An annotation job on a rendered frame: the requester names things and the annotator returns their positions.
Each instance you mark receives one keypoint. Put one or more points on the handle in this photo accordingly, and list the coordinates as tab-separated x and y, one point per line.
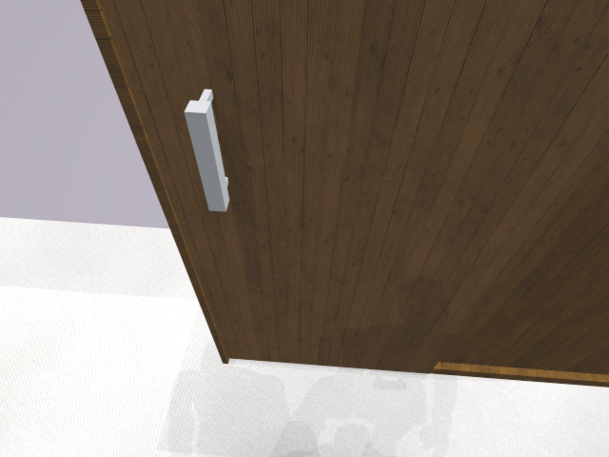
204	139

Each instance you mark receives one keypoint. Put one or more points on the wardrobe door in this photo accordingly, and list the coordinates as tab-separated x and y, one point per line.
551	311
388	161

